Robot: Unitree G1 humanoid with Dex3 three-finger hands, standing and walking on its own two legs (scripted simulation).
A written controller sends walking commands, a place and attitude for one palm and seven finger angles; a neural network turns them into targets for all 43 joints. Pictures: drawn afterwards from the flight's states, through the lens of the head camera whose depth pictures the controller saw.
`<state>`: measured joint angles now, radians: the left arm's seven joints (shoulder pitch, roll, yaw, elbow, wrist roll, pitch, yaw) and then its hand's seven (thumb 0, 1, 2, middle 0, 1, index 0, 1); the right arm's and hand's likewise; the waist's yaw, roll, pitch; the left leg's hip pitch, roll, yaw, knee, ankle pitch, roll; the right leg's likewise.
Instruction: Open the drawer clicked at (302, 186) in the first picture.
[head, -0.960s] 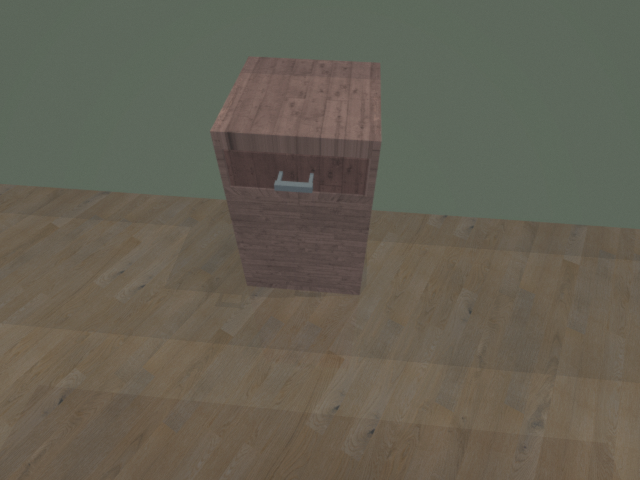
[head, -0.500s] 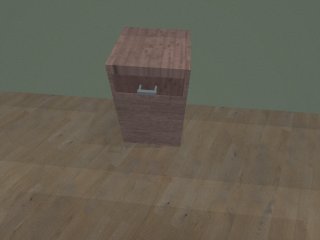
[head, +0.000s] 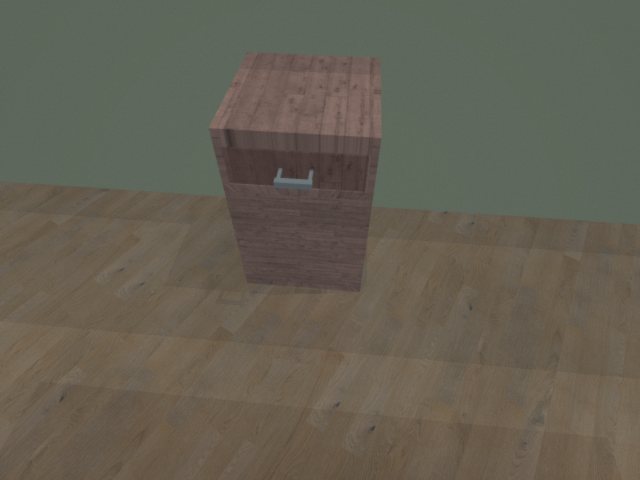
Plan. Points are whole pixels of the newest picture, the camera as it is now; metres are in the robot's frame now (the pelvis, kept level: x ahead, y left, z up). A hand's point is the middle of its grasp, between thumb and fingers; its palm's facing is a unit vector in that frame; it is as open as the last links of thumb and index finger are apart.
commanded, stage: take the last steps up to it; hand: left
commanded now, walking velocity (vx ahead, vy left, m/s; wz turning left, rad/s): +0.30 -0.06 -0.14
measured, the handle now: (294, 178) +0.86 +0.11 -0.20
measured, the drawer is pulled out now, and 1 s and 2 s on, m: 0.00 0.00 0.00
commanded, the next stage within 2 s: come to a stop and stand still in 0.94 s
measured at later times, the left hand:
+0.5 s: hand out of the picture +0.01 +0.13 -0.17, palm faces +0.10 -0.98 -0.18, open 7.4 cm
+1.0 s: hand (261, 342) +0.37 +0.13 -0.17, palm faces -0.04 -0.96 -0.27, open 7.3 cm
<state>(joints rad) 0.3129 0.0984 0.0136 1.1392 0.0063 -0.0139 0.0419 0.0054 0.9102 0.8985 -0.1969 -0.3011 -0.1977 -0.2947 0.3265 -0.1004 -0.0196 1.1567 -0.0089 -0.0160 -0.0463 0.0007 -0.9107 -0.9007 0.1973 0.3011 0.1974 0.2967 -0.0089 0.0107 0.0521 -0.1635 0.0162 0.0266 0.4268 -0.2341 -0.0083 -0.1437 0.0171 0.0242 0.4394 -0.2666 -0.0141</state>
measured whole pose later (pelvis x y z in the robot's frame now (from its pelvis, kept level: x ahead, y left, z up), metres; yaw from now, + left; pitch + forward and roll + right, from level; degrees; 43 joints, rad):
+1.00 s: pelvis +0.27 -0.07 -0.02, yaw -5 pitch +0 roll +2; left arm 0.20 0.21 0.08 0.96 0.03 -0.05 -0.01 0.01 0.93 0.90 -0.19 -0.30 -0.19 -0.29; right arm 0.35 -0.18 -0.07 1.08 -0.03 -0.01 -0.01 0.00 -0.93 -0.90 0.20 0.30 0.20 0.30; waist -0.01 0.01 0.04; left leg -0.25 0.06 0.08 0.70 -0.46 0.00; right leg -0.40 -0.06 -0.07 0.67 -0.28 -0.02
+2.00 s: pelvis +0.28 -0.11 -0.02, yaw -7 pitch -2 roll +0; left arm 0.24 0.17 0.02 0.94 0.02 0.03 0.03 0.00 0.93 0.90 -0.20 -0.30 -0.20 -0.30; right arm 0.34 -0.17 -0.02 0.96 -0.03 0.02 -0.01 0.00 -0.91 -0.90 0.20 0.30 0.20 0.30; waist -0.03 0.00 -0.01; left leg -0.37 -0.01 0.10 0.65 -0.25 0.08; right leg -0.33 -0.01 -0.01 0.84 -0.44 -0.02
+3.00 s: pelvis +0.28 -0.11 +0.00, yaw -8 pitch -1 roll +0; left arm 0.34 0.12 0.00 1.11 0.01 -0.02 0.04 0.01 0.91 0.90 -0.20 -0.30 -0.20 -0.29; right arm 0.31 -0.13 0.01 1.13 -0.01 -0.02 -0.03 0.00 -0.91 -0.90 0.20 0.30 0.20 0.30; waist 0.00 0.00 0.02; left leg -0.22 -0.02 0.05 0.46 -0.23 0.03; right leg -0.16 -0.01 -0.02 0.47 -0.30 0.00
